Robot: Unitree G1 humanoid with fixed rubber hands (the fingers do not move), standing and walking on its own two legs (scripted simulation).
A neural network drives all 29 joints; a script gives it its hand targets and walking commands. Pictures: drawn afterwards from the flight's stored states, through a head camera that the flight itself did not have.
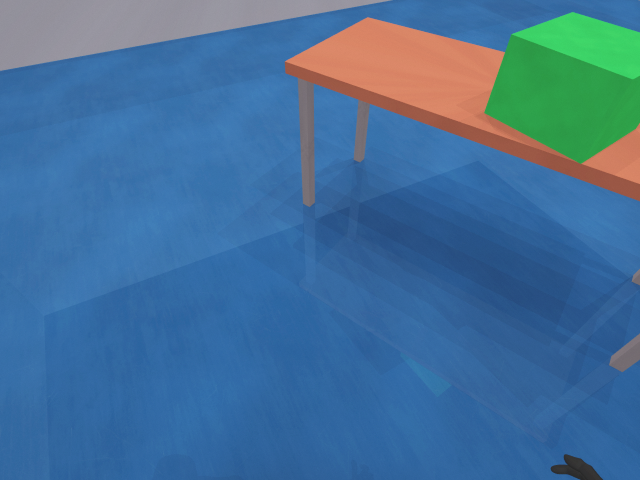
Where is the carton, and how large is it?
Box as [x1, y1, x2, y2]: [484, 12, 639, 163]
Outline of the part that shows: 571,12 511,34 484,112 581,163 634,129 639,122 639,32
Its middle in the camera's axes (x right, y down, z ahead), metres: +0.66 -0.40 +0.99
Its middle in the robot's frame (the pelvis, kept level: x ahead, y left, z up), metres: +1.01 -0.67 +0.00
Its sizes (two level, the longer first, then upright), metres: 0.289 0.265 0.210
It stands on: a table, 0.66 m high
